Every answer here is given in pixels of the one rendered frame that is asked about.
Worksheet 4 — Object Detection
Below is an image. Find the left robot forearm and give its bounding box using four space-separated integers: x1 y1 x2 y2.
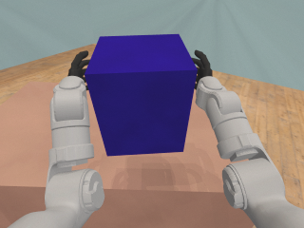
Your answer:
45 76 95 205

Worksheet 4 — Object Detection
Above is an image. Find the right robot forearm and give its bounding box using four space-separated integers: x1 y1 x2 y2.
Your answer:
195 76 286 196

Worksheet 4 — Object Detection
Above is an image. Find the robot right upper arm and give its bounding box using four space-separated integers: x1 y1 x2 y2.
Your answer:
222 158 304 228

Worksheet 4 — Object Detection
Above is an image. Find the pedestal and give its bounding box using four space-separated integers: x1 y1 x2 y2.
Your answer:
0 81 254 228

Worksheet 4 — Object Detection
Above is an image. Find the robot right hand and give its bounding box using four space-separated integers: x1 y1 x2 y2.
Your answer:
192 50 213 89

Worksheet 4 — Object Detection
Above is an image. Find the robot left hand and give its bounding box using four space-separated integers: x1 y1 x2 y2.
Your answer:
67 50 90 90

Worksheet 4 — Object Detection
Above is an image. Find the carton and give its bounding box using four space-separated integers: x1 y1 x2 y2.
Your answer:
85 34 198 157

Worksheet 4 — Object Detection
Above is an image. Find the robot left upper arm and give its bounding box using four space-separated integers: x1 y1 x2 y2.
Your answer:
7 168 105 228

